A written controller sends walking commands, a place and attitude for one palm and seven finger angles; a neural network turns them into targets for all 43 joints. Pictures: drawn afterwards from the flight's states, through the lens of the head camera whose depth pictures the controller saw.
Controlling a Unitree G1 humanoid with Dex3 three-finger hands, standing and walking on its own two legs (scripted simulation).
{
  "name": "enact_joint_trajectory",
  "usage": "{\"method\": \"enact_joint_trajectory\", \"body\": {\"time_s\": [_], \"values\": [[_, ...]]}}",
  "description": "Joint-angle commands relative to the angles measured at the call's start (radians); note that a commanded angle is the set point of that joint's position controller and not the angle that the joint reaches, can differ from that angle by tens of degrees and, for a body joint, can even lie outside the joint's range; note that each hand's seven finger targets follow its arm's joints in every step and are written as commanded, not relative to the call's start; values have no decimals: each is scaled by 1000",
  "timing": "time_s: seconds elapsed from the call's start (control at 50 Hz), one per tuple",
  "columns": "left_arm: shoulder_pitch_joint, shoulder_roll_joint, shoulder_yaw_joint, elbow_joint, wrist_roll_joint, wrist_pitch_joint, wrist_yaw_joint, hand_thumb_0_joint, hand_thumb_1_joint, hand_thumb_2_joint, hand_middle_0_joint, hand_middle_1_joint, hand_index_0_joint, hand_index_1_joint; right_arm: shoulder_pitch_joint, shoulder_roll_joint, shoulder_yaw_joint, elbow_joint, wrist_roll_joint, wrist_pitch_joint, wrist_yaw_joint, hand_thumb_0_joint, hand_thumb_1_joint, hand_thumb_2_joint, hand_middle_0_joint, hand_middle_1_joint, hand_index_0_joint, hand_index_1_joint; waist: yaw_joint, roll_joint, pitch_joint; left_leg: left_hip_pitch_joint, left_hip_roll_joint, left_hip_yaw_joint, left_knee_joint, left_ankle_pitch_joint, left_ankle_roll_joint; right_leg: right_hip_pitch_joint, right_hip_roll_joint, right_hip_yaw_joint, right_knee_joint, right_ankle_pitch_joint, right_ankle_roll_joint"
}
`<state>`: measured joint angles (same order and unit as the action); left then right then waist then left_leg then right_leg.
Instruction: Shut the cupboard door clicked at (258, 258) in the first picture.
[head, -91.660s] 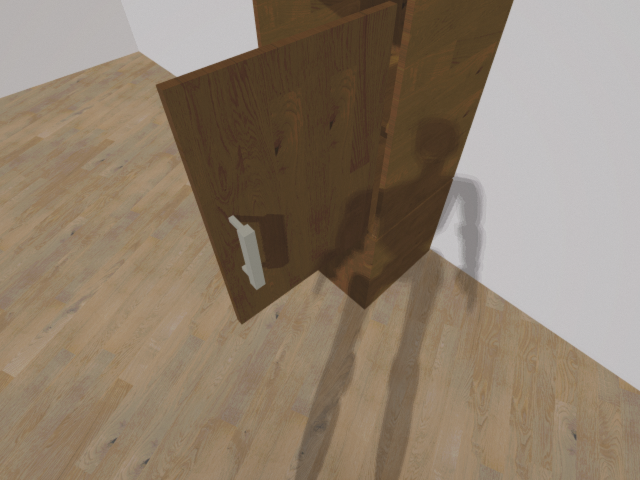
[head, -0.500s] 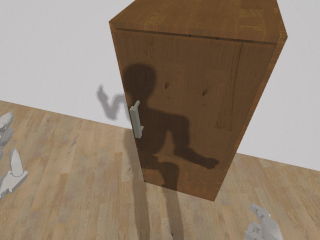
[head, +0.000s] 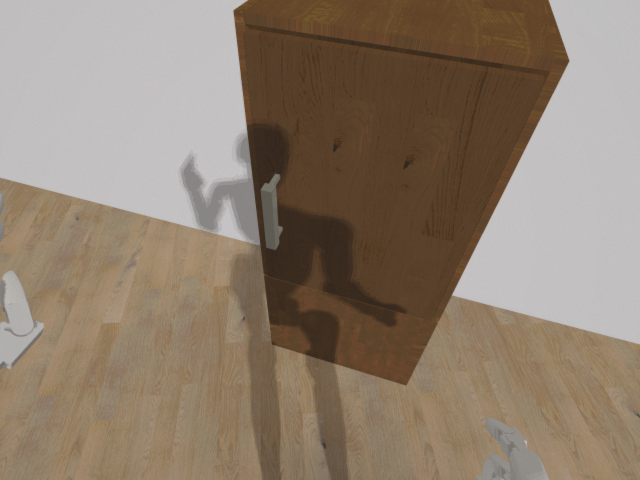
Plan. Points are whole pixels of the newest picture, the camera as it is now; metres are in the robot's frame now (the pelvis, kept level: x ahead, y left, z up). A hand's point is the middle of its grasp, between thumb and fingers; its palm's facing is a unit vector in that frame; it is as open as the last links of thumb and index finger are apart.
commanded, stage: step back with the hand held close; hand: left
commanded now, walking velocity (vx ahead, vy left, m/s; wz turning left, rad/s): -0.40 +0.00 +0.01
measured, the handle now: (274, 212) +0.62 +0.13 -0.07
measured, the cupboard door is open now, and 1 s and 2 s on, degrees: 0 0 0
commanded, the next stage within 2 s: stop stepping back and stand still in 0.64 s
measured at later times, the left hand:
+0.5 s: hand (40, 360) +0.17 +0.25 +0.18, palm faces +0.34 -0.83 -0.45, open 7.4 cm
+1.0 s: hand out of the picture +0.00 +0.24 +0.16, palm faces +0.35 -0.84 -0.42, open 7.4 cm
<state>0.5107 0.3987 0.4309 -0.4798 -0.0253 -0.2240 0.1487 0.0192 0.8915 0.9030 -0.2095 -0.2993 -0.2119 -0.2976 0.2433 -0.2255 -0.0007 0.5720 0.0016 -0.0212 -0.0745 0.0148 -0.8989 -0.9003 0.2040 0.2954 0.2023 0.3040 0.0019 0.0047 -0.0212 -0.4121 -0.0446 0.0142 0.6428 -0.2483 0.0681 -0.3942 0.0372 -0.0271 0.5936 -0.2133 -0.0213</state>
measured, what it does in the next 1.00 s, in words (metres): walks backwards: right foot, then left foot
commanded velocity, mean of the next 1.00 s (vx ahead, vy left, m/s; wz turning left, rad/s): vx -0.21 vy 0.00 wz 0.01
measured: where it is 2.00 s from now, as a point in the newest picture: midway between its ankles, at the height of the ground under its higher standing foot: outside the picture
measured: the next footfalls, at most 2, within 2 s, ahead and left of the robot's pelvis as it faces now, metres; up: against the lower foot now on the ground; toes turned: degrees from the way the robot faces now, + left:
right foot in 0.54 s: -0.18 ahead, -0.11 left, +0.00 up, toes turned -2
left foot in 0.80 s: -0.08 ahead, +0.07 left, +0.00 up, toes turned -2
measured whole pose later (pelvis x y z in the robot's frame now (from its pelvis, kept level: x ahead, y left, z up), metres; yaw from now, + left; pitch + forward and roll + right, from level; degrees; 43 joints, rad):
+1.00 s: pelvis -0.20 -0.02 +0.01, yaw -1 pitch +1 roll -2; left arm 0.61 0.42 0.38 -0.51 -0.05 -0.14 0.15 0.02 0.89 0.90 -0.21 -0.30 -0.21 -0.30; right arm 0.26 -0.23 0.00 0.59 0.01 -0.02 -0.09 0.02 -0.90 -0.90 0.20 0.29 0.20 0.30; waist -0.04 -0.02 -0.06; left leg -0.40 -0.02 -0.01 0.54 -0.23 0.03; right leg -0.23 0.06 -0.05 0.49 -0.32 -0.04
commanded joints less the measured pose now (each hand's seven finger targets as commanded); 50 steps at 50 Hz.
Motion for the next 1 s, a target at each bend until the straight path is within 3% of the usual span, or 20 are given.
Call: {"method": "enact_joint_trajectory", "body": {"time_s": [0.0, 0.08, 0.12, 0.16, 0.22, 0.3, 0.36, 0.42, 0.52, 0.54, 0.58, 0.6, 0.66, 0.72, 0.76, 0.8, 0.84, 0.9, 0.92, 0.98], "values": [[-37, 211, 124, -205, -14, -68, 32, 0, 900, 900, -200, -300, -200, -300, -95, -129, -58, -151, 2, -52, 3, 0, -900, -900, 200, 300, 200, 300, -13, -50, -52, -169, 85, -133, -69, -221, -17, 124, -215, 315, -203, -139, -66], [-1, 233, 139, -234, -22, -81, 46, 0, 900, 900, -200, -300, -200, -300, -102, -123, -57, -139, 4, -42, 6, 0, -900, -900, 200, 300, 200, 300, -21, -18, -79, -70, 90, -136, -81, -134, -24, 56, -209, 241, -206, -115, -64], [12, 256, 169, -258, -17, -92, 49, 0, 900, 900, -200, -300, -200, -300, -114, -138, -58, -141, 3, -50, -5, 0, -900, -900, 200, 300, 200, 300, -20, 85, -86, -133, 153, -203, -234, -195, 4, 134, -111, 147, -114, -104, -16], [9, 225, 174, -264, -6, -101, 40, 0, 900, 900, -200, -300, -200, -300, -124, -152, -58, -149, -5, -65, -17, 0, -900, -900, 200, 300, 200, 300, -7, 218, -87, -360, 287, -357, -456, -379, 59, 352, 22, 58, 149, -15, 29], [-50, 231, 178, -270, 0, -98, 20, 0, 900, 900, -200, -300, -200, -300, -121, -140, -74, -131, -23, -84, -19, 0, -900, -900, 200, 300, 200, 300, 2, 165, -97, -300, 334, -378, -444, -265, 82, 315, 47, 80, 274, -88, 32], [-11, 168, 105, -231, -22, -105, 1, 0, 900, 900, -200, -300, -200, -300, -98, -122, -61, -87, -30, -116, -3, 0, -900, -900, 200, 300, 200, 300, -2, 146, -99, -1, 301, -324, -384, 39, 62, 133, 42, 62, 96, -220, 28], [-38, 184, 85, -284, -29, -118, -7, 0, 900, 900, -200, -300, -200, -300, -89, -122, -55, -39, -36, -141, 9, 0, -900, -900, 200, 300, 200, 300, 3, 190, -243, 403, 276, -260, -265, 686, 30, 10, 44, 47, -66, -196, 35], [-3, 228, 126, -321, -29, -108, -17, 0, 900, 900, -200, -300, -200, -300, -90, -118, -63, -26, -38, -139, 33, 0, -900, -900, 200, 300, 200, 300, 11, 232, -388, 616, 261, -210, -196, 979, 10, 3, 54, 40, -124, -160, 42], [136, 321, 270, -374, -67, -85, -35, 0, 900, 900, -200, -300, -200, -300, -160, -116, -55, -109, -25, -98, 47, 0, -900, -900, 200, 300, 200, 300, 34, 206, -419, 377, 253, -156, -227, 626, 9, 222, 36, 17, -199, -7, 46], [153, 295, 257, -371, -80, -83, -43, 0, 900, 900, -200, -300, -200, -300, -168, -98, -47, -129, -10, -78, 45, 0, -900, -900, 200, 300, 200, 300, 28, 142, -378, 283, 219, -114, -201, 512, -10, 263, 2, 19, -237, 142, 43], [162, 316, 273, -305, -93, -83, -38, 0, 900, 900, -200, -300, -200, -300, -168, -68, -36, -155, 23, -42, 31, 0, -900, -900, 200, 300, 200, 300, 6, -178, -280, 164, 75, 43, 17, 125, -76, 168, -221, 139, -285, 557, 55], [156, 313, 263, -249, -89, -80, -30, 0, 900, 900, -200, -300, -200, -300, -201, -80, -40, -166, 39, -44, 19, 0, -900, -900, 200, 300, 200, 300, 19, -248, -190, 39, 31, 17, 183, -108, -85, 105, -296, 178, -264, 638, 47], [108, 273, 201, -166, -49, -21, -11, 0, 900, 900, -200, -300, -200, -300, -201, -64, -15, -141, 6, -15, -11, 0, -900, -900, 200, 300, 200, 300, -7, -82, -98, -182, 51, -44, 224, -172, -90, 234, -330, 200, -124, 934, -59], [-80, 231, 93, -156, -37, 8, 8, 0, 900, 900, -200, -300, -200, -300, -184, -96, -11, -116, 16, -5, -37, 0, -900, -900, 200, 300, 200, 300, -30, -47, -26, -78, 32, 3, -50, 16, -88, 248, -238, 137, -66, 1021, 7], [-10, 212, 69, -119, -45, 30, 17, 0, 900, 900, -200, -300, -200, -300, -114, -127, -33, -121, 39, -3, -39, 0, -900, -900, 200, 300, 200, 300, -16, -50, -140, 132, 84, -8, -159, 411, -41, 245, -148, 79, -25, 830, 100], [11, 224, 75, -193, -46, 28, 22, 0, 900, 900, -200, -300, -200, -300, -99, -145, -48, -152, 49, -9, -29, 0, -900, -900, 200, 300, 200, 300, -3, -43, -207, 247, 165, -75, -165, 543, -4, 201, -85, 82, -70, 437, 124], [30, 225, 89, -262, -44, 25, 27, 0, 900, 900, -200, -300, -200, -300, -127, -128, -34, -161, 27, -19, -26, 0, -900, -900, 200, 300, 200, 300, -5, 102, -203, 145, 182, -167, -215, 309, 8, 227, -62, 75, -102, 138, 75], [17, 233, 124, -297, -33, 3, 41, 0, 900, 900, -200, -300, -200, -300, -126, -122, -29, -154, 13, -55, -26, 0, -900, -900, 200, 300, 200, 300, -16, 99, -96, -33, 142, -170, -309, -266, -16, 244, -66, 90, -207, -233, 23], [14, 275, 170, -307, -27, -3, 44, 0, 900, 900, -200, -300, -200, -300, -123, -128, -36, -152, 3, -62, -28, 0, -900, -900, 200, 300, 200, 300, -16, 82, -83, -53, 118, -149, -292, -304, -28, 228, -75, 106, -243, -332, 6], [-13, 226, 128, -256, -19, -12, 48, 0, 900, 900, -200, -300, -200, -300, -84, -110, -38, -119, -12, -72, -27, 0, -900, -900, 200, 300, 200, 300, -36, 50, -7, 66, 50, -64, -43, -187, -65, -20, -177, 214, -350, -496, -83]]}}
